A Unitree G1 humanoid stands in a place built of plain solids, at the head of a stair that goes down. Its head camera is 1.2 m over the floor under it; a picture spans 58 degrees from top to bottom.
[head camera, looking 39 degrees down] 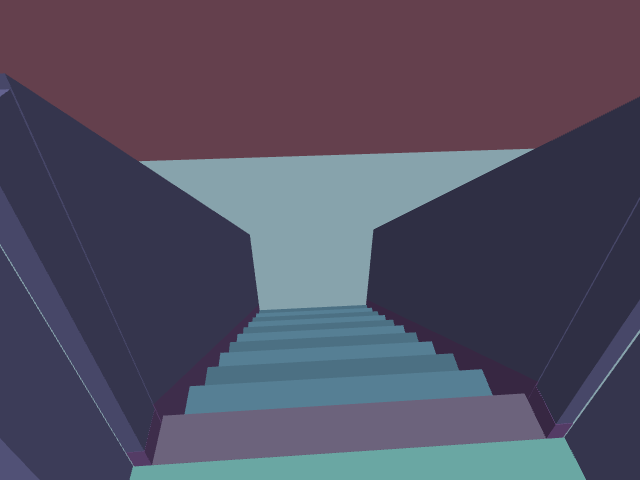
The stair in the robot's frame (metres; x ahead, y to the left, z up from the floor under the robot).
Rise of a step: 0.21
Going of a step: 0.23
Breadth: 1.09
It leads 4 degrees to the left of straight ahead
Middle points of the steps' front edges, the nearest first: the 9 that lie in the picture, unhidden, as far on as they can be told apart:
0.70 -0.08 0.00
0.93 -0.07 -0.21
1.16 -0.05 -0.42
1.38 -0.04 -0.63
1.61 -0.02 -0.84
1.84 -0.01 -1.04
2.07 0.01 -1.25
2.29 0.02 -1.46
2.52 0.04 -1.67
